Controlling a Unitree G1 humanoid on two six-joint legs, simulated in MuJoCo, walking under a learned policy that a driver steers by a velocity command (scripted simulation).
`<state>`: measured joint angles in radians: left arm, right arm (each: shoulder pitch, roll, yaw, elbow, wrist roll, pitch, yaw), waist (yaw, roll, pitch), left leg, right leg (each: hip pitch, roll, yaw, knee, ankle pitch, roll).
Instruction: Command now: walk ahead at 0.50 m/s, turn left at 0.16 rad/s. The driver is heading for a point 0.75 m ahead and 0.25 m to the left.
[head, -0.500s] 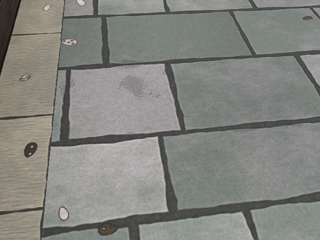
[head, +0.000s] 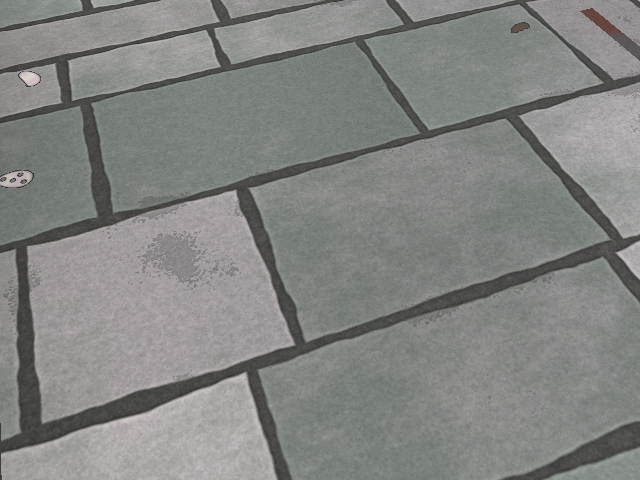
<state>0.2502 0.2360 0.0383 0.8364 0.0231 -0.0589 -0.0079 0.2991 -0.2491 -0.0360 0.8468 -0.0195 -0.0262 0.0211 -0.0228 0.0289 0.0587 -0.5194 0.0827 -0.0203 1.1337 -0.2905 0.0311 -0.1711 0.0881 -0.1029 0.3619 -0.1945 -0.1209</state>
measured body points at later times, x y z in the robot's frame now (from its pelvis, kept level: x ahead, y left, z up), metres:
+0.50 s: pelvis +0.26 +0.06 -0.01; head +0.29 +0.07 +0.44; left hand +0.27 +0.33 -0.14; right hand +0.42 -0.18 -0.14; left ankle +0.28 +0.11 -0.74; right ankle +0.21 -0.09 -0.64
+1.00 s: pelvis +0.54 +0.11 -0.01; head +0.57 +0.11 +0.44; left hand +0.54 +0.41 -0.10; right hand +0.73 -0.11 -0.14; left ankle +0.39 +0.14 -0.66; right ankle +0.64 +0.05 -0.74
